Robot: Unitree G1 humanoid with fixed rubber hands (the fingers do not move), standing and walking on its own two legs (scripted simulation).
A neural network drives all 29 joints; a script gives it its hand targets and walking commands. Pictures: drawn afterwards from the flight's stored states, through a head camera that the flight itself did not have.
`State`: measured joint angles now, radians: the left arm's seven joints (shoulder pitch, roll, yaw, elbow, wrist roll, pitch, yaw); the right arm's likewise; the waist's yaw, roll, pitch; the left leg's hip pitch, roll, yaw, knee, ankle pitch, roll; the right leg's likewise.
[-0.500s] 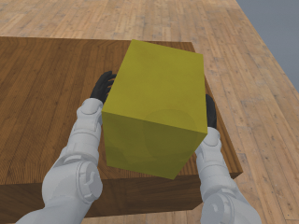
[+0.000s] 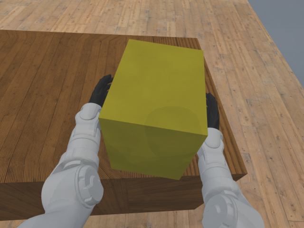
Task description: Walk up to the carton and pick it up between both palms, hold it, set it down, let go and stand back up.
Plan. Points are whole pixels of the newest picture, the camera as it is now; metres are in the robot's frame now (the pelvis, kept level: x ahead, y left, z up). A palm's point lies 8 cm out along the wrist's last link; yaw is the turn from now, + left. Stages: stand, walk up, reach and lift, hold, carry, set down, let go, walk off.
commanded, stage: set down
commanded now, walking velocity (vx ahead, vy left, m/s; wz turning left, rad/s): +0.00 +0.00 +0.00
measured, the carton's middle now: (155, 112) +0.43 +0.00 +0.02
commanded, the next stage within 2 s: none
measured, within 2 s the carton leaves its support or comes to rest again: neither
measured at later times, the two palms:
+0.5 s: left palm (98, 102) +0.43 +0.16 +0.07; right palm (210, 124) +0.37 -0.15 +0.05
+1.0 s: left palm (87, 101) +0.45 +0.19 +0.05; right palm (221, 124) +0.38 -0.18 +0.04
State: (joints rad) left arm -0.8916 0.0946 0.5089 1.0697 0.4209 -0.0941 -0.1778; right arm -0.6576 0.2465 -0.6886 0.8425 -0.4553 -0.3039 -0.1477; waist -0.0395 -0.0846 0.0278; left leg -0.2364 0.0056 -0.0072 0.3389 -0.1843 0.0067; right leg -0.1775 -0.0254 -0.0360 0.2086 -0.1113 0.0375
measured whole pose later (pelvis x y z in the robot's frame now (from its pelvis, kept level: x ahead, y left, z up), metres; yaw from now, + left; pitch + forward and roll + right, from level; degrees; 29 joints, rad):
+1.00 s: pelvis -0.01 +0.02 -0.02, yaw -2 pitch +15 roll -4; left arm -1.05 0.32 -0.02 1.57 -0.17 -0.28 -0.02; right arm -0.84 -0.09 -0.12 1.34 0.20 -0.34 -0.21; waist -0.11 -0.01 -0.17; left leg -0.59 0.03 0.01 0.63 -0.30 0.01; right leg -0.51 -0.01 -0.02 0.44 -0.19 0.05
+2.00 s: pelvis -0.03 +0.00 -0.01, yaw +0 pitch +5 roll -2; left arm -1.29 0.53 -0.19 1.40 -0.39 0.18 -0.09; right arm -1.07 -0.15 -0.04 1.00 0.33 0.27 -0.28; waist -0.18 -0.05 -0.11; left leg -0.34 0.02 0.00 0.45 -0.19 0.01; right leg -0.29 -0.02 -0.03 0.32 -0.12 0.03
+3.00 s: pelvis -0.04 +0.01 -0.01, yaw -2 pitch -5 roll -2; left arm -0.47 0.41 0.05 0.52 -0.26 0.29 -0.12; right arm -0.27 -0.06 -0.07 0.29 0.21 0.24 -0.28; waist -0.01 -0.02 0.08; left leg -0.15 0.02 0.04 0.45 -0.22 0.02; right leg -0.11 -0.02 0.01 0.32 -0.13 0.04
